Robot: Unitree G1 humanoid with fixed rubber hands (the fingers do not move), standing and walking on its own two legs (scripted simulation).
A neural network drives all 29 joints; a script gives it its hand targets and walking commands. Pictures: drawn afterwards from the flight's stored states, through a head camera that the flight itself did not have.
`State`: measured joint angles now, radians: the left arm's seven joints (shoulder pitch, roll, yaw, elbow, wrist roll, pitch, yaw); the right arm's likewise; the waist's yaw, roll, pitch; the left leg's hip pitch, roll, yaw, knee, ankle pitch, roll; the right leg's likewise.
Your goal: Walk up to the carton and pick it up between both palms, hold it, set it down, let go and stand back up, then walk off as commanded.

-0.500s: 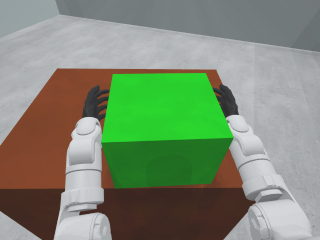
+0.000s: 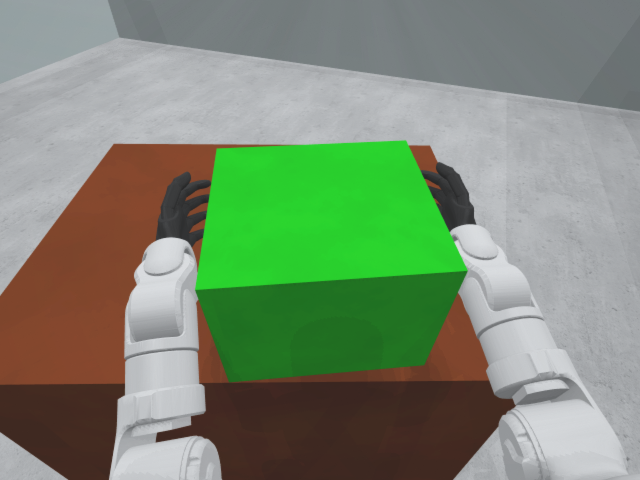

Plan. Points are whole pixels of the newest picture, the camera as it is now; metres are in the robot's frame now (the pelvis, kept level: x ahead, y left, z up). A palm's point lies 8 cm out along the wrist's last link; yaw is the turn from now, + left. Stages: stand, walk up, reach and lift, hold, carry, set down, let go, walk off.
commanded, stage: hold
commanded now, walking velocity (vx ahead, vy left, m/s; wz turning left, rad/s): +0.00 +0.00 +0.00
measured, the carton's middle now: (320, 257) +0.36 -0.01 +0.12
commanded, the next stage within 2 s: none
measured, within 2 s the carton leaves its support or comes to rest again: neither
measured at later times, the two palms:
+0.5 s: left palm (166, 232) +0.35 +0.17 +0.19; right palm (456, 216) +0.35 -0.17 +0.18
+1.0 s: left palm (169, 232) +0.35 +0.17 +0.18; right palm (454, 218) +0.36 -0.17 +0.18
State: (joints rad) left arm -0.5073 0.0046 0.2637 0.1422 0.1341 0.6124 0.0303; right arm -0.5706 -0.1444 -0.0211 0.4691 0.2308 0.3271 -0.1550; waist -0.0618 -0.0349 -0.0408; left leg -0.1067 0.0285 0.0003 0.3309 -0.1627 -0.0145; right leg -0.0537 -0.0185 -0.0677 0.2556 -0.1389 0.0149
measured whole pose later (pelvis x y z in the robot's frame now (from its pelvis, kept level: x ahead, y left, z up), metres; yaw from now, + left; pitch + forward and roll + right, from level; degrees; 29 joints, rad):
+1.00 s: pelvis +0.00 +0.00 +0.00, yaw +0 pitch -4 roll -1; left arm -0.56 0.01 0.28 0.16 0.15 0.66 0.02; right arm -0.62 -0.15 -0.03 0.50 0.23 0.37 -0.15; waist -0.06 -0.03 -0.05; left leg -0.11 0.03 0.00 0.33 -0.16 -0.01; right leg -0.06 -0.02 -0.06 0.26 -0.13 0.02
